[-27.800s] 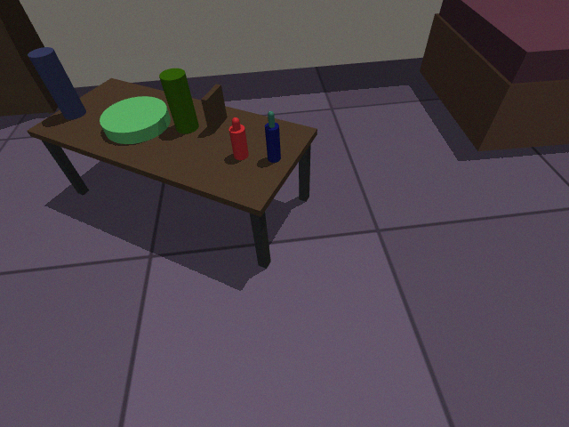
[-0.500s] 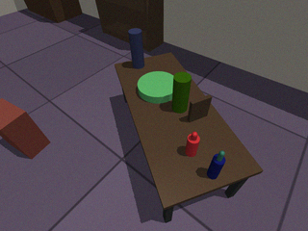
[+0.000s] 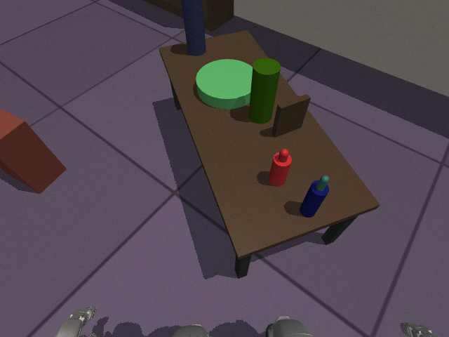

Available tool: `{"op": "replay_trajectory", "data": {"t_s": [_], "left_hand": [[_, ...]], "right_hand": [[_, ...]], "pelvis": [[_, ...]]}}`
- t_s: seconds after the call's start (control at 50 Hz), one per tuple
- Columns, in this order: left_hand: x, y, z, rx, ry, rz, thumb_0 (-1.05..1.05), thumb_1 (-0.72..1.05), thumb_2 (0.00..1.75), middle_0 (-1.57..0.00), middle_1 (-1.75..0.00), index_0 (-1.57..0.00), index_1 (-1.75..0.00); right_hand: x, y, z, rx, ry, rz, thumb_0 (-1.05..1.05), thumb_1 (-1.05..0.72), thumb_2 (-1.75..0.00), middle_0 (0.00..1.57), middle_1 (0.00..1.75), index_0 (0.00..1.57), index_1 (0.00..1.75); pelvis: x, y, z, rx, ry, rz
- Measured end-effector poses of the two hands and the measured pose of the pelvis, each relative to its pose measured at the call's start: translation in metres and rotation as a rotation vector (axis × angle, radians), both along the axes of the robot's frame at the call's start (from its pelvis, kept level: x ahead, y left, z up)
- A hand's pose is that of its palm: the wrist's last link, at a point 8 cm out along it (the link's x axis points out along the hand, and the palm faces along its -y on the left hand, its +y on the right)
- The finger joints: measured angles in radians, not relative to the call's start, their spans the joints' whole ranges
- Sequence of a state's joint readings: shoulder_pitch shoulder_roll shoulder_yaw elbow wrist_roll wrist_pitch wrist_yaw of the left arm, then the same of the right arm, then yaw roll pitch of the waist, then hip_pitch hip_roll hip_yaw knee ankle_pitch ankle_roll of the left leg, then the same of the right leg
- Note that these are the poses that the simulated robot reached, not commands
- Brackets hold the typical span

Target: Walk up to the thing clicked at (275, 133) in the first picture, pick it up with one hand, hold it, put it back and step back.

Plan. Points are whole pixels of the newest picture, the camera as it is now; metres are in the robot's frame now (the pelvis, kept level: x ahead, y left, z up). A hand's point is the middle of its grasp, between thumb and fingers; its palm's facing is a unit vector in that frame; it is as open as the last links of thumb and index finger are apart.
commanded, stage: step back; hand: right
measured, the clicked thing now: (315, 195) +0.50 -0.25 -0.25
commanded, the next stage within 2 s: none
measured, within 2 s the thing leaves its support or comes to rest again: neither
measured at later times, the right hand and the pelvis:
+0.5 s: hand out of the picture -0.02 -0.28 -0.15, palm faces +0.07 +0.92 -0.39, open 7.4 cm; pelvis -0.10 -0.01 +0.00, yaw -6 degrees
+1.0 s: hand out of the picture -0.14 -0.27 -0.11, palm faces +0.02 +0.90 -0.44, open 7.4 cm; pelvis -0.23 +0.00 +0.01, yaw -5 degrees
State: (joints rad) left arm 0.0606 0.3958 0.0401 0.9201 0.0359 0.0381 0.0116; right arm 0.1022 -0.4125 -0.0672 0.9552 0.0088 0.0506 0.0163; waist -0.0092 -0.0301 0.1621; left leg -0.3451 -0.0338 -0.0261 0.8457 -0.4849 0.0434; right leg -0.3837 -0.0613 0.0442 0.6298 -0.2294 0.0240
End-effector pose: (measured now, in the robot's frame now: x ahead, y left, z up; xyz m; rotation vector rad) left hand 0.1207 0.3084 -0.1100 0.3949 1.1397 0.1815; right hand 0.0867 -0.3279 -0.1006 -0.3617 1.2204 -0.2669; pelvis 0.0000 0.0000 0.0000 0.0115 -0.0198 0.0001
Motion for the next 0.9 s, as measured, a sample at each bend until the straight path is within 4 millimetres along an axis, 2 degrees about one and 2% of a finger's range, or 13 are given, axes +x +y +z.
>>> {"op": "replay_trajectory", "data": {"t_s": [0.08, 0.18, 0.32, 0.42, 0.5, 0.56, 0.66, 0.74, 0.8, 0.9], "left_hand": [[0.006, 0.014, -0.013, -0.012, -0.051, -0.006, 0.01, 0.91, 0.90, -0.20, -0.30, -0.20, -0.30], [-0.010, 0.011, -0.009, -0.033, -0.037, -0.008, 0.01, 0.91, 0.90, -0.20, -0.30, -0.20, -0.30], [-0.054, 0.003, -0.006, -0.033, 0.042, -0.043, 0.01, 0.91, 0.90, -0.20, -0.30, -0.20, -0.30], [-0.080, -0.009, -0.006, -0.002, 0.042, -0.060, 0.01, 0.91, 0.90, -0.20, -0.30, -0.20, -0.30], [-0.103, -0.018, 0.006, -0.005, 0.030, -0.058, 0.01, 0.91, 0.90, -0.20, -0.30, -0.20, -0.30], [-0.114, -0.020, 0.015, -0.003, 0.002, -0.042, 0.01, 0.91, 0.90, -0.20, -0.30, -0.20, -0.30], [-0.125, -0.015, 0.019, -0.003, -0.075, -0.036, 0.01, 0.90, 0.90, -0.20, -0.30, -0.21, -0.30], [-0.140, -0.002, 0.006, -0.021, -0.115, -0.025, 0.01, 0.90, 0.90, -0.20, -0.30, -0.21, -0.30], [-0.159, 0.006, -0.001, -0.032, -0.094, -0.008, 0.01, 0.91, 0.90, -0.20, -0.30, -0.20, -0.30], [-0.199, 0.010, 0.000, -0.040, -0.038, 0.014, 0.01, 0.91, 0.90, -0.20, -0.30, -0.20, -0.30]], "right_hand": [[-0.038, 0.013, -0.002, -0.039, 0.039, 0.011, 0.01, -0.91, -0.89, 0.20, 0.29, 0.20, 0.30], [-0.081, 0.028, 0.010, -0.027, 0.097, -0.016, 0.01, -0.91, -0.89, 0.20, 0.30, 0.20, 0.30], [-0.101, 0.025, 0.009, -0.021, 0.023, -0.041, 0.01, -0.90, -0.89, 0.21, 0.30, 0.21, 0.30], [-0.109, 0.007, -0.009, -0.001, -0.031, -0.042, 0.01, -0.90, -0.89, 0.21, 0.30, 0.21, 0.30], [-0.118, 0.003, -0.011, 0.020, -0.043, -0.056, 0.01, -0.91, -0.89, 0.20, 0.30, 0.20, 0.30], [-0.127, 0.004, -0.008, 0.025, -0.051, -0.039, 0.01, -0.91, -0.89, 0.20, 0.30, 0.20, 0.30], [-0.148, 0.009, -0.006, 0.007, -0.029, 0.013, 0.01, -0.91, -0.89, 0.20, 0.30, 0.20, 0.30], [-0.167, 0.018, -0.006, -0.017, -0.025, 0.051, 0.01, -0.91, -0.89, 0.20, 0.30, 0.20, 0.30], [-0.186, 0.027, 0.000, -0.016, -0.024, 0.061, 0.01, -0.91, -0.89, 0.20, 0.30, 0.20, 0.30], [-0.214, 0.029, 0.019, -0.027, -0.039, 0.047, 0.01, -0.90, -0.89, 0.21, 0.30, 0.20, 0.30]], "pelvis": [[-0.017, 0.014, -0.010, -0.003, -0.004, -0.004], [-0.033, 0.015, 0.003, -0.025, -0.002, -0.019], [-0.059, 0.012, 0.006, -0.030, 0.001, -0.073], [-0.082, 0.000, -0.005, -0.034, -0.010, -0.102], [-0.100, -0.005, 0.000, -0.017, -0.016, -0.100], [-0.111, -0.004, 0.005, -0.001, -0.008, -0.089], [-0.136, 0.001, 0.003, -0.003, -0.004, -0.057], [-0.159, 0.009, -0.007, -0.011, -0.013, -0.018], [-0.177, 0.014, -0.006, -0.003, -0.030, -0.030], [-0.202, 0.011, 0.007, -0.033, -0.015, -0.047]]}}
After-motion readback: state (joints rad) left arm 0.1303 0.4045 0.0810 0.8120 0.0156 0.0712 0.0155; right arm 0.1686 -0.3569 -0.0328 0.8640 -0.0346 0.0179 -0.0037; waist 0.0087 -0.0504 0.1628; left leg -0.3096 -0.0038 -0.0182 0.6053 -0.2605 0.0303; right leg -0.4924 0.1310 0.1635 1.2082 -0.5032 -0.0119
